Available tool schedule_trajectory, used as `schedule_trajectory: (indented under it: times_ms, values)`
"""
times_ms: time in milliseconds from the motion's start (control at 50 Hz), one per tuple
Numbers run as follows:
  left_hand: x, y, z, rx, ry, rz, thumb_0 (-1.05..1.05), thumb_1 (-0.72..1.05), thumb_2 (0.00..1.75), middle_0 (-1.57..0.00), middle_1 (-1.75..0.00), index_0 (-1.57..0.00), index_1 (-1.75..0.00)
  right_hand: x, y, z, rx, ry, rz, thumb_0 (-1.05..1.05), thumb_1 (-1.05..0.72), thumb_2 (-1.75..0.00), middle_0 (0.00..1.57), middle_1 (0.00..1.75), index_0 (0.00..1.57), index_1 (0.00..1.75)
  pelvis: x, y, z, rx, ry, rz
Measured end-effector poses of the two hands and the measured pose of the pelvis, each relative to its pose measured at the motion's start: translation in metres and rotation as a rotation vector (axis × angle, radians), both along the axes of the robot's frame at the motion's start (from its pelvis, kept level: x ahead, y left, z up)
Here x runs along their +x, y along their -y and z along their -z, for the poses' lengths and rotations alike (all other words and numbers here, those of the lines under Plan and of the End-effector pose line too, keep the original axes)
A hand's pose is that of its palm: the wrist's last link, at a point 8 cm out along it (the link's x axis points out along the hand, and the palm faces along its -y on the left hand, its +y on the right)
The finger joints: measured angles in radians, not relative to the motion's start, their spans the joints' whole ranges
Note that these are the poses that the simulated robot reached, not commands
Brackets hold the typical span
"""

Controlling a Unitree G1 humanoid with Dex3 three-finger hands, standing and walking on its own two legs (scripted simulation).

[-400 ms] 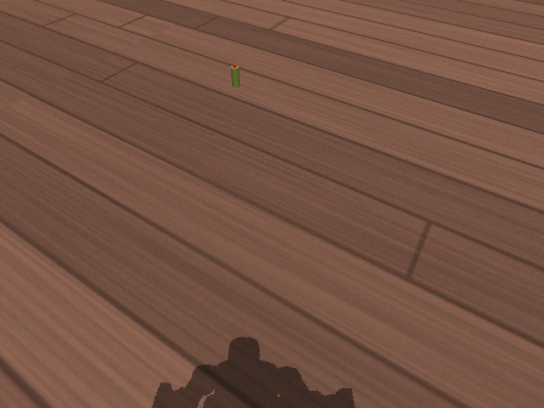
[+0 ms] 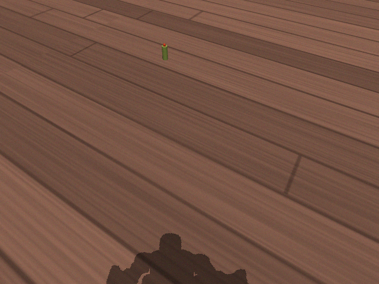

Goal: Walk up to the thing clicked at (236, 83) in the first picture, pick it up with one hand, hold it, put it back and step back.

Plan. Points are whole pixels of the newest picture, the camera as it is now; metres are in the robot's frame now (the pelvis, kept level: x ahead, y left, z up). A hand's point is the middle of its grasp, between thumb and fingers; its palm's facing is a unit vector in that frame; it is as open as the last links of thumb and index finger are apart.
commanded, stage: stand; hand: left
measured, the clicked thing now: (164, 51) +2.24 +0.26 -0.70
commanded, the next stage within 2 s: walk up in 0.72 s
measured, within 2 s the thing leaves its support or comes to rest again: neither
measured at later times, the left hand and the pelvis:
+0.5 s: hand out of the picture +0.08 +0.25 -0.15, palm faces -0.03 -0.94 -0.34, open 7.4 cm; pelvis +0.00 +0.00 +0.00, yaw +0 degrees
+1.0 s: hand out of the picture +0.07 +0.33 -0.15, palm faces +0.08 -0.92 -0.39, open 7.4 cm; pelvis +0.05 +0.03 -0.01, yaw +4 degrees
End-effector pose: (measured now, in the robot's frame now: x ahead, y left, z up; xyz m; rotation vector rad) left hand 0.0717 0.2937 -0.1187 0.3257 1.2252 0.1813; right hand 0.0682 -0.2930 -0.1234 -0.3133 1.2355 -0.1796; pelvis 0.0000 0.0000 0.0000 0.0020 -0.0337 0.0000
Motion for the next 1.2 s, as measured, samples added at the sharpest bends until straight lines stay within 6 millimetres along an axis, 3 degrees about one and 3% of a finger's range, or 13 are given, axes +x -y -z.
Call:
schedule_trajectory:
  times_ms: [260,720,800,900,980,1040,1120,1200]
  values:
    - [0.004,-0.001,-0.002,0.006,0.014,-0.002,0.01,0.91,0.9,-0.2,-0.3,-0.2,-0.3,0.006,0.0,-0.001,0.001,0.017,-0.003,0.01,-0.9,-0.9,0.2,0.3,0.21,0.3,0.002,0.0,0.0,0.0,0.005,-0.002]
    - [-0.003,-0.001,-0.001,0.006,-0.004,-0.007,0.01,0.91,0.9,-0.2,-0.3,-0.2,-0.3,-0.001,0.003,-0.001,-0.002,-0.003,0.0,0.01,-0.9,-0.9,0.2,0.3,0.21,0.3,0.002,0.001,-0.001,0.001,0.004,-0.003]
    - [-0.001,-0.009,-0.005,-0.013,0.039,-0.01,0.01,0.91,0.9,-0.2,-0.3,-0.2,-0.3,0.004,0.01,-0.003,0.018,0.028,-0.005,0.01,-0.9,-0.9,0.21,0.3,0.21,0.3,0.008,0.001,0.002,-0.003,-0.019,-0.012]
    - [-0.009,-0.037,-0.012,0.019,0.081,-0.06,0.01,0.9,0.9,-0.2,-0.3,-0.2,-0.3,0.036,0.017,-0.009,-0.022,0.028,-0.063,0.01,-0.9,-0.9,0.21,0.3,0.21,0.3,0.021,-0.01,0.006,-0.016,-0.02,-0.051]
    - [-0.017,-0.07,-0.013,0.046,0.036,-0.105,0.01,0.9,0.9,-0.2,-0.3,-0.2,-0.3,0.081,0.008,-0.024,-0.041,0.072,-0.107,0.01,-0.9,-0.9,0.2,0.3,0.21,0.3,0.045,-0.026,0.005,-0.022,-0.014,-0.066]
    - [-0.011,-0.099,-0.006,0.053,0.006,-0.127,0.01,0.9,0.9,-0.2,-0.3,-0.2,-0.3,0.118,-0.006,-0.033,-0.068,0.113,-0.137,0.01,-0.9,-0.9,0.2,0.3,0.21,0.3,0.068,-0.044,0.01,-0.026,-0.014,-0.077]
    - [0.02,-0.132,0.015,0.059,-0.032,-0.111,0.01,0.91,0.9,-0.2,-0.3,-0.2,-0.3,0.157,-0.026,-0.034,-0.118,0.201,-0.134,0.01,-0.9,-0.9,0.2,0.3,0.21,0.3,0.101,-0.071,0.026,-0.002,-0.006,-0.059]
    - [0.08,-0.134,0.011,0.021,0.001,-0.059,0.02,0.91,0.9,-0.2,-0.29,-0.2,-0.3,0.164,-0.046,-0.04,-0.102,0.208,-0.078,0.01,-0.9,-0.9,0.2,0.3,0.21,0.3,0.133,-0.084,0.015,0.007,-0.001,-0.042]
